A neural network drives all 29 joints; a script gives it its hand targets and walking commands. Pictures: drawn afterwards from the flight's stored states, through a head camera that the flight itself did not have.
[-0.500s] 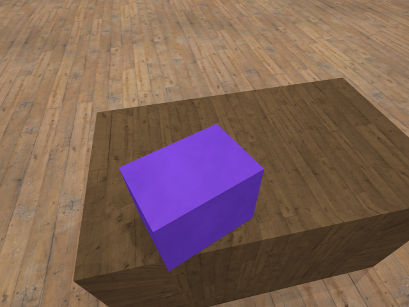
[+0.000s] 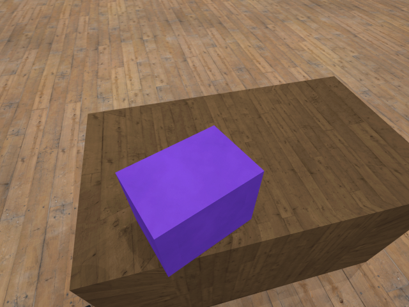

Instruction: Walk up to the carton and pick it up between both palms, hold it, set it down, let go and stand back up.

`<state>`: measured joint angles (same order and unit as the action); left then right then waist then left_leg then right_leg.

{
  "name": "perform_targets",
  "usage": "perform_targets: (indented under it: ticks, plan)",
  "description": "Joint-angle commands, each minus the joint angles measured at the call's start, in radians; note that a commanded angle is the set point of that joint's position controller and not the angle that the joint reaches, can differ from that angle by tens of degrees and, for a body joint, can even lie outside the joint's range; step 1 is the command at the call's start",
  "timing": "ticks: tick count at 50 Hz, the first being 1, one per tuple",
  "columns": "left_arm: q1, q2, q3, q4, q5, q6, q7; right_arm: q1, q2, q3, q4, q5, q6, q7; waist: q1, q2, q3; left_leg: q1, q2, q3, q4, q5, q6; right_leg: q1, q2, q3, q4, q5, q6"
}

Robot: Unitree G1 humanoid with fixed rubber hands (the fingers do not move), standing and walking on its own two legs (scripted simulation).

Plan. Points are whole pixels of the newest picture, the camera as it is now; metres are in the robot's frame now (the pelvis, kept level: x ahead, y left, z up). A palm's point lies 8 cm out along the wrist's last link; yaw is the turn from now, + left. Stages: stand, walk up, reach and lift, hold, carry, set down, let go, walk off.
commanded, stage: walk up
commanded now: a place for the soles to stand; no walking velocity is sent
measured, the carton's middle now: (192, 198) +0.39 +0.03 -0.05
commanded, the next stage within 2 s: reach and lift in 0.30 s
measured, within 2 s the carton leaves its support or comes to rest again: neither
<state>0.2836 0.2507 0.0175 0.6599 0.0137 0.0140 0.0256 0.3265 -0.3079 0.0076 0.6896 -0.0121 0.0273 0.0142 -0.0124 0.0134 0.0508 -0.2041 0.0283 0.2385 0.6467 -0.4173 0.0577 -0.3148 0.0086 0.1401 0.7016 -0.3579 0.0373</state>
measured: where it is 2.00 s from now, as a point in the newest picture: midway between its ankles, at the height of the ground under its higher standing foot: outside the picture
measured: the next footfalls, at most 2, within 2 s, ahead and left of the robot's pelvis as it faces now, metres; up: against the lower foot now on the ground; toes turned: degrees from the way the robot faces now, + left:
none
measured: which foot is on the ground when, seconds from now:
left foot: down 0.00-1.00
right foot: down 0.00-1.00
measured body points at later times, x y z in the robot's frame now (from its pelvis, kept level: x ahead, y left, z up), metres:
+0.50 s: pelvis -0.03 -0.01 -0.01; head +0.01 -0.02 +0.44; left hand +0.16 +0.23 -0.10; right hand +0.14 -0.28 -0.12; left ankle -0.03 +0.07 -0.72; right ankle +0.01 -0.14 -0.72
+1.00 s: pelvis -0.04 -0.07 +0.01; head -0.02 -0.06 +0.46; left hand +0.12 +0.21 -0.07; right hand +0.13 -0.27 -0.09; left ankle -0.03 +0.07 -0.72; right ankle +0.01 -0.14 -0.72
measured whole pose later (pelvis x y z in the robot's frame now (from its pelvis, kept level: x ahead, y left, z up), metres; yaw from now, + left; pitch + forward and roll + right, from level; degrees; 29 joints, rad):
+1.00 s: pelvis -0.04 -0.07 +0.01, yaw +6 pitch -3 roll +1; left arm 0.12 0.24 0.07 0.56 -0.03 0.09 0.06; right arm 0.18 -0.17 -0.06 0.79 0.01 -0.23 0.07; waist -0.01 -0.02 0.09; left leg -0.23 0.05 0.08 0.57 -0.28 -0.03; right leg -0.28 0.00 -0.06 0.60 -0.27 -0.05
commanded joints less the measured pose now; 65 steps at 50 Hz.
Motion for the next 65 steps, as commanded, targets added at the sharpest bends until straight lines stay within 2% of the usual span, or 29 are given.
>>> perform_targets:
  ticks: [1,2,4,5,8,11,15,16,17,18,20,22,24,28,32,34,35,36,39,44,45,47,50,52,55,57,59,61,65]
  plan:
    - [-0.020,0.102,0.027,-0.084,0.000,-0.020,0.008,0.041,-0.170,-0.056,-0.079,0.007,-0.025,-0.012,-0.014,0.020,-0.021,0.066,0.261,-0.252,-0.233,0.523,0.076,-0.043,-0.006,-0.078,-0.023,0.191,-0.045]
    - [-0.018,0.107,0.030,-0.080,0.003,-0.023,0.007,0.033,-0.163,-0.052,-0.083,0.008,-0.021,-0.011,-0.006,0.007,-0.026,0.034,0.243,-0.223,-0.216,0.522,0.060,0.008,-0.018,-0.073,-0.072,0.224,-0.058]
    - [-0.016,0.134,0.038,-0.077,0.004,-0.029,0.001,0.034,-0.154,-0.048,-0.088,0.009,-0.013,-0.008,0.001,-0.005,-0.055,-0.001,0.159,-0.147,-0.159,0.473,0.010,0.082,-0.049,0.000,-0.104,0.389,-0.086]
    - [-0.019,0.151,0.043,-0.073,0.004,-0.029,0.000,0.042,-0.151,-0.048,-0.088,0.007,-0.010,-0.008,0.001,-0.007,-0.070,0.001,0.141,-0.136,-0.140,0.436,0.000,0.090,-0.064,0.023,-0.100,0.413,-0.099]
    - [-0.024,0.157,0.043,-0.062,0.004,-0.023,0.003,0.053,-0.148,-0.052,-0.093,0.004,-0.006,-0.005,0.001,0.003,-0.062,0.006,0.144,-0.165,-0.157,0.363,0.000,0.059,-0.077,0.038,-0.089,0.352,-0.110]
    - [-0.051,0.136,0.033,-0.060,-0.003,-0.018,0.003,0.044,-0.155,-0.056,-0.097,0.007,-0.005,-0.005,-0.004,0.010,-0.018,-0.026,0.179,-0.183,-0.222,0.296,0.033,0.033,-0.037,-0.032,-0.074,0.270,-0.072]
    - [-0.047,0.144,0.032,-0.049,0.002,-0.025,0.000,0.048,-0.148,-0.053,-0.094,0.005,-0.008,-0.003,-0.003,-0.009,-0.018,-0.028,0.163,-0.168,-0.217,0.282,0.027,0.050,-0.046,-0.014,-0.106,0.287,-0.073]
    - [-0.452,0.130,0.019,0.002,-0.001,0.157,0.016,-0.459,-0.086,-0.182,0.044,-0.127,-0.169,0.044,0.033,0.079,0.029,-0.189,0.099,-0.191,-0.076,0.275,-0.103,-0.188,0.004,-0.184,-0.025,0.078,-0.138]
    - [-0.397,0.089,-0.010,-0.055,-0.009,0.233,0.034,-0.394,-0.155,-0.212,0.056,-0.114,-0.222,0.076,0.024,0.064,-0.028,-0.072,0.098,-0.201,-0.016,0.328,-0.137,-0.233,-0.001,-0.212,-0.016,0.122,-0.147]
    - [-0.391,0.081,-0.004,-0.113,-0.009,0.269,0.028,-0.366,-0.169,-0.218,0.046,-0.098,-0.248,0.084,0.014,0.013,-0.121,0.038,0.094,-0.211,0.030,0.411,-0.141,-0.260,-0.004,-0.222,-0.022,0.204,-0.134]
    - [-0.322,0.079,0.028,-0.171,0.025,0.306,0.004,-0.283,-0.186,-0.213,0.095,-0.068,-0.264,0.072,-0.003,-0.015,-0.213,0.159,0.091,-0.215,0.057,0.570,-0.133,-0.204,0.012,-0.226,-0.045,0.342,-0.106]
    - [-0.285,0.076,0.061,-0.224,0.059,0.310,-0.006,-0.245,-0.174,-0.188,0.171,-0.035,-0.283,0.058,-0.015,-0.024,-0.265,0.256,0.082,-0.225,0.057,0.700,-0.135,-0.162,0.028,-0.242,-0.085,0.397,-0.090]
    - [-0.264,0.067,0.077,-0.232,0.078,0.298,-0.005,-0.223,-0.168,-0.157,0.214,0.000,-0.278,0.053,-0.030,-0.013,-0.232,0.268,0.054,-0.232,0.007,0.607,-0.131,-0.111,0.028,-0.237,-0.135,0.399,-0.094]
    - [-0.292,0.058,0.056,-0.205,0.072,0.271,0.013,-0.248,-0.138,-0.147,0.212,-0.002,-0.244,0.054,-0.057,-0.029,-0.108,0.145,0.022,-0.226,-0.118,0.289,-0.097,-0.010,0.019,-0.203,-0.207,0.252,-0.088]
    - [-0.356,0.085,0.071,-0.221,0.059,0.236,0.025,-0.283,-0.064,-0.133,0.121,-0.007,-0.221,0.052,-0.031,-0.007,-0.059,0.003,0.005,-0.191,-0.169,0.114,-0.068,0.046,-0.004,-0.158,-0.228,0.117,-0.082]
    - [-0.353,0.096,0.081,-0.237,0.052,0.208,0.033,-0.275,-0.037,-0.121,0.072,0.000,-0.224,0.053,-0.014,0.001,-0.072,-0.021,0.004,-0.181,-0.179,0.095,-0.057,0.065,-0.011,-0.142,-0.235,0.095,-0.079]
    - [-0.344,0.094,0.086,-0.231,0.045,0.196,0.033,-0.270,-0.026,-0.115,0.054,-0.001,-0.224,0.052,-0.014,-0.015,-0.058,-0.038,0.002,-0.177,-0.185,0.075,-0.051,0.071,-0.015,-0.134,-0.244,0.071,-0.076]
    - [-0.335,0.103,0.093,-0.228,0.036,0.184,0.030,-0.260,-0.015,-0.111,0.033,-0.003,-0.224,0.048,-0.012,-0.035,-0.061,-0.043,-0.004,-0.170,-0.188,0.076,-0.046,0.086,-0.024,-0.121,-0.258,0.065,-0.072]
    - [-0.311,0.109,0.098,-0.241,0.022,0.155,0.033,-0.241,0.003,-0.106,-0.005,0.001,-0.231,0.041,0.000,-0.028,-0.048,-0.055,-0.010,-0.162,-0.194,0.083,-0.044,0.105,-0.033,-0.098,-0.281,0.034,-0.070]
    - [-0.289,0.120,0.094,-0.237,-0.020,0.091,0.036,-0.235,0.015,-0.107,-0.051,0.006,-0.269,0.042,0.010,-0.055,-0.069,-0.062,-0.016,-0.163,-0.181,0.102,-0.037,0.086,-0.039,-0.093,-0.281,0.012,-0.060]
    - [-0.288,0.120,0.091,-0.219,-0.029,0.081,0.035,-0.233,0.018,-0.107,-0.046,0.005,-0.275,0.043,0.007,-0.074,-0.057,-0.068,-0.018,-0.161,-0.180,0.097,-0.033,0.079,-0.042,-0.088,-0.287,-0.002,-0.057]
    - [-0.286,0.120,0.093,-0.245,-0.037,0.049,0.043,-0.231,0.009,-0.107,-0.042,0.022,-0.292,0.049,0.014,-0.051,-0.097,-0.066,-0.015,-0.169,-0.182,0.107,-0.033,0.093,-0.037,-0.094,-0.275,0.011,-0.054]
    - [-0.292,0.121,0.085,-0.221,-0.058,0.015,0.049,-0.250,0.014,-0.093,-0.032,0.035,-0.309,0.054,0.016,-0.074,-0.097,-0.087,-0.019,-0.171,-0.178,0.099,-0.028,0.087,-0.043,-0.087,-0.277,-0.003,-0.051]
    - [-0.287,0.120,0.088,-0.224,-0.054,-0.006,0.058,-0.253,0.009,-0.082,-0.014,0.059,-0.322,0.064,0.028,-0.064,-0.101,-0.107,-0.016,-0.178,-0.179,0.101,-0.027,0.111,-0.046,-0.077,-0.278,-0.010,-0.055]
    - [-0.274,0.113,0.090,-0.222,-0.046,-0.029,0.066,-0.254,-0.001,-0.070,0.012,0.086,-0.341,0.076,0.029,-0.055,-0.110,-0.108,-0.020,-0.181,-0.183,0.100,-0.026,0.127,-0.051,-0.066,-0.287,-0.027,-0.058]
    - [-0.267,0.106,0.088,-0.235,-0.049,-0.042,0.069,-0.255,-0.007,-0.055,0.027,0.106,-0.353,0.082,0.026,-0.060,-0.101,-0.095,-0.025,-0.179,-0.185,0.129,-0.031,0.130,-0.050,-0.068,-0.289,0.016,-0.057]
    - [-0.239,0.075,0.079,-0.235,-0.043,-0.053,0.076,-0.251,-0.036,-0.048,0.070,0.131,-0.368,0.095,0.026,-0.039,-0.094,-0.053,-0.024,-0.186,-0.195,0.167,-0.041,0.111,-0.035,-0.090,-0.288,0.063,-0.061]
    - [-0.220,0.069,0.083,-0.226,-0.040,-0.072,0.077,-0.258,-0.056,-0.040,0.078,0.148,-0.390,0.108,0.029,-0.056,-0.108,-0.039,-0.031,-0.186,-0.192,0.209,-0.042,0.121,-0.032,-0.092,-0.290,0.120,-0.060]
    - [-0.187,0.045,0.087,-0.254,-0.025,-0.130,0.089,-0.254,-0.097,-0.018,0.140,0.206,-0.442,0.132,0.035,-0.022,-0.138,-0.001,-0.032,-0.193,-0.191,0.301,-0.057,0.141,-0.012,-0.108,-0.284,0.212,-0.063]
